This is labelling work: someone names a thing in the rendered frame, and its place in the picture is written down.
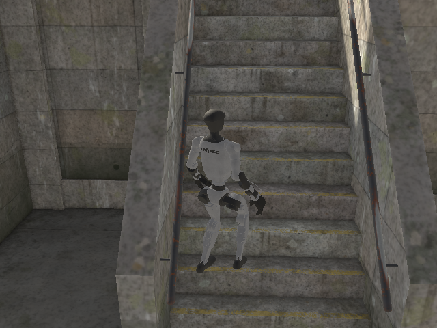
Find stairs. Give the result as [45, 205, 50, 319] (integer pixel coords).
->
[170, 0, 371, 328]

